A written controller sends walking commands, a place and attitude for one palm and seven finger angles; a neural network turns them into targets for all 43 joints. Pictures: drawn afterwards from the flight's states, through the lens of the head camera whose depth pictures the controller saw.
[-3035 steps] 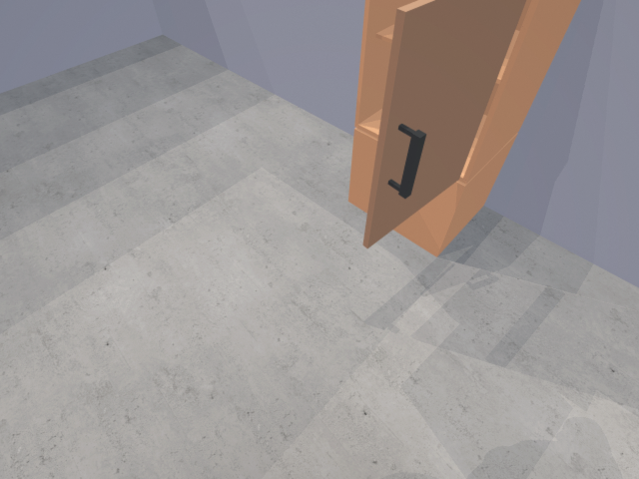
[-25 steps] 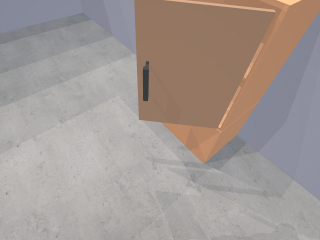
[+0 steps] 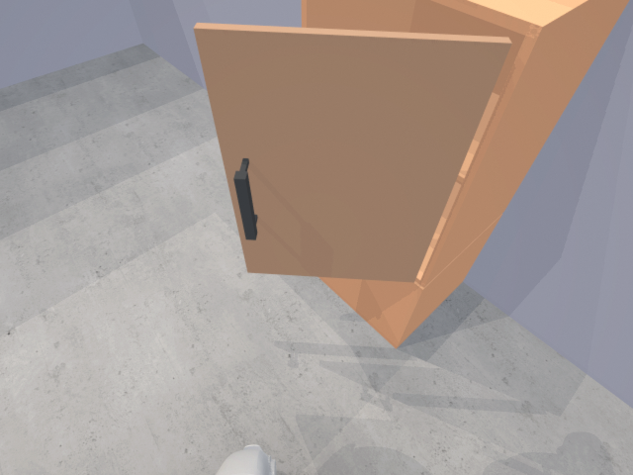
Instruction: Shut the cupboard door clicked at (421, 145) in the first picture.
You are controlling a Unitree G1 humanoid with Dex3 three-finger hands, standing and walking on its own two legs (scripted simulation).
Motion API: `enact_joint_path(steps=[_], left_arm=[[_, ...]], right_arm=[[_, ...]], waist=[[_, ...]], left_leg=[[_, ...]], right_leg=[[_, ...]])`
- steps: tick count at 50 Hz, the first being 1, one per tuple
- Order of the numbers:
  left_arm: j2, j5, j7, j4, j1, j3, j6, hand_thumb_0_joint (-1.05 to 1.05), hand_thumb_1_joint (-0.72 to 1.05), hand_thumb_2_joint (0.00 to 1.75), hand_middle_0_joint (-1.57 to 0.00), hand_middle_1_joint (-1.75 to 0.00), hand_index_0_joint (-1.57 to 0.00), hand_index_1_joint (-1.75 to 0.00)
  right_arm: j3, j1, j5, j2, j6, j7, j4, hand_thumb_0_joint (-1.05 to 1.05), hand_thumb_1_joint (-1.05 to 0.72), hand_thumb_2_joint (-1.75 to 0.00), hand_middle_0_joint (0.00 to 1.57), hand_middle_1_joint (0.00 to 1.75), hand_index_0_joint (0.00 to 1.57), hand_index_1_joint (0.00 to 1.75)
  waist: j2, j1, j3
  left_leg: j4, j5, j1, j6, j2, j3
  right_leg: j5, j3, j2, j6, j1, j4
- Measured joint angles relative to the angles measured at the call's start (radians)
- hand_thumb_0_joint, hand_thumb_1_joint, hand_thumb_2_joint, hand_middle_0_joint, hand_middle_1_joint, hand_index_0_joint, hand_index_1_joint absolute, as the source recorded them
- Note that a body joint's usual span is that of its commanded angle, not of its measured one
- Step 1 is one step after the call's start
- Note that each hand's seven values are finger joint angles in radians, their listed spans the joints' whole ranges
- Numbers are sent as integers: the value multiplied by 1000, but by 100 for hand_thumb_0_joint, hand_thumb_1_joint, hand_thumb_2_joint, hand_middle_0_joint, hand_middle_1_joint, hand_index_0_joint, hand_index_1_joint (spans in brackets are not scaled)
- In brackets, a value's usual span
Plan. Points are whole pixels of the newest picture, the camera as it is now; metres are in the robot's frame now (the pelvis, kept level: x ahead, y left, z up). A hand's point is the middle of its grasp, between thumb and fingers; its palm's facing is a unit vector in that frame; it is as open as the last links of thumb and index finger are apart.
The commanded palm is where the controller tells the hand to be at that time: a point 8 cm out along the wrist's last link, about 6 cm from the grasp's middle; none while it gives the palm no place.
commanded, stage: take the last steps up to it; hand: left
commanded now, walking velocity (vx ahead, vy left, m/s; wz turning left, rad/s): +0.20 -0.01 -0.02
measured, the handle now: (248, 200) +0.58 +0.16 -0.06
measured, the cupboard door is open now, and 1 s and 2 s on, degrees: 44 44 44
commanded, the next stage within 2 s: come to a stop and stand still in 0.10 s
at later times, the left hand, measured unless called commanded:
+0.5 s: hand (207, 443) +0.19 +0.18 -0.17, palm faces -0.02 -0.97 -0.24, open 7.3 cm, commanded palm none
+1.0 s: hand (167, 473) +0.15 +0.23 -0.18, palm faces +0.02 -0.98 -0.21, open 7.4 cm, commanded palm none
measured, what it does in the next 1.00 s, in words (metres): walks ahead: left foot, then right foot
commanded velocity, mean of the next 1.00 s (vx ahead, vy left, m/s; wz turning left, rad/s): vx -0.07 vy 0.01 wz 0.00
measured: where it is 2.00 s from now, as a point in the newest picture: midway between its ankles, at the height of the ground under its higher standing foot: outside the picture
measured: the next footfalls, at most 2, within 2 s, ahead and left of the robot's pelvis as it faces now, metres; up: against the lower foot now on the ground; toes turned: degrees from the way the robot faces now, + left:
left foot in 0.10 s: +0.17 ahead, +0.12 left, +0.00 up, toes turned +6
right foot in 0.40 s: +0.19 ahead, -0.14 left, +0.00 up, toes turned -3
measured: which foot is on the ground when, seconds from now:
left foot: up 0.00-0.08, down 0.10-0.44, up 0.46-0.72, down 0.74-1.00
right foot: down 0.00-0.10, up 0.12-0.38, down 0.40-0.74, up 0.76-1.00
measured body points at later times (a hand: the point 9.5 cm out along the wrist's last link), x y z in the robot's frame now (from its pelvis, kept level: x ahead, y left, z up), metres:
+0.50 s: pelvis +0.12 -0.01 -0.01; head +0.15 -0.03 +0.44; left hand +0.19 +0.23 -0.15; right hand +0.16 -0.25 -0.17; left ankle +0.12 +0.11 -0.73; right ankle +0.15 -0.13 -0.74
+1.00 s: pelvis +0.10 +0.03 +0.00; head +0.14 +0.05 +0.45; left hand +0.15 +0.28 -0.16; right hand +0.15 -0.20 -0.14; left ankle +0.09 +0.11 -0.74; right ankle +0.05 -0.11 -0.71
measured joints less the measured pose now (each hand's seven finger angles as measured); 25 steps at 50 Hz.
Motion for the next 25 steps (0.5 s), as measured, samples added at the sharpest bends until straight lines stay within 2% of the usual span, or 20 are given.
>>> enact_joint_path(steps=[2,4,5,8,9,11,13,15,19,21,23,25], left_arm=[[-3,2,2,18,15,-1,1,1,91,90,-21,-30,-20,-30],[-4,-2,3,33,34,1,5,1,91,90,-21,-30,-20,-30],[-4,-5,4,39,42,2,10,1,91,90,-21,-30,-20,-30],[10,-9,6,37,23,1,33,1,91,90,-21,-30,-20,-30],[15,-7,6,32,10,3,39,1,91,90,-21,-30,-20,-30],[23,-1,1,12,-27,9,46,1,91,90,-20,-30,-20,-30],[28,0,1,-19,-68,13,50,1,91,90,-20,-30,-20,-30],[33,0,8,-50,-105,15,52,1,92,90,-20,-30,-20,-30],[66,2,15,-91,-141,21,51,1,93,90,-20,-30,-19,-30],[76,7,18,-96,-145,23,53,1,93,90,-20,-30,-19,-30],[70,10,14,-95,-153,15,62,1,93,90,-20,-30,-19,-30],[60,9,13,-96,-163,9,65,1,92,90,-20,-30,-19,-30]], right_arm=[[6,-24,1,11,-9,0,-7,1,-91,-90,20,29,19,30],[14,-39,-1,19,-29,-3,-18,1,-91,-90,20,29,20,30],[17,-45,-5,22,-43,-7,-22,1,-91,-90,20,29,20,30],[29,-58,-8,44,-56,-20,-32,0,-91,-90,20,29,20,30],[32,-55,-7,50,-55,-24,-34,0,-91,-90,20,29,20,30],[25,-44,-2,53,-54,-39,-37,0,-92,-90,20,29,20,30],[24,-34,-3,41,-49,-48,-28,-1,-94,-89,20,29,20,30],[29,-25,-4,32,-35,-50,-12,-1,-94,-90,20,29,20,30],[32,-16,6,38,1,-46,21,0,-93,-90,20,29,20,30],[25,-18,13,42,18,-40,27,0,-93,-90,20,29,20,30],[14,-21,17,34,31,-34,20,0,-92,-90,20,29,20,30],[4,-25,17,23,40,-33,10,0,-92,-90,20,29,20,30]], waist=[[-10,12,10],[-20,17,15],[-23,16,16],[-51,21,27],[-53,22,25],[-47,17,25],[-35,15,27],[-24,14,27],[-31,19,20],[-35,21,13],[-12,6,11],[2,-6,14]], left_leg=[[-85,11,30,11,-12,9],[-192,82,91,26,-34,21],[-200,115,105,48,-38,21],[-143,29,131,84,-50,51],[-157,16,149,85,-52,58],[-207,26,187,76,-59,60],[-259,44,222,76,-65,54],[-293,53,246,73,-66,45],[-265,15,265,48,-62,40],[-227,-20,261,32,-55,45],[-211,-41,254,23,-48,23],[-149,-118,237,18,-58,-3]], right_leg=[[-36,0,-3,9,21,20],[-102,4,-13,19,20,102],[-141,5,-19,20,-10,199],[-218,50,-33,-1,-184,629],[-206,53,-37,-3,-243,723],[-166,47,-53,2,-335,797],[-130,45,-71,14,-387,732],[-89,49,-82,30,-401,594],[84,66,-87,47,-356,320],[86,83,-80,47,-341,291],[62,71,-68,41,-341,301],[59,62,-64,34,-338,291]])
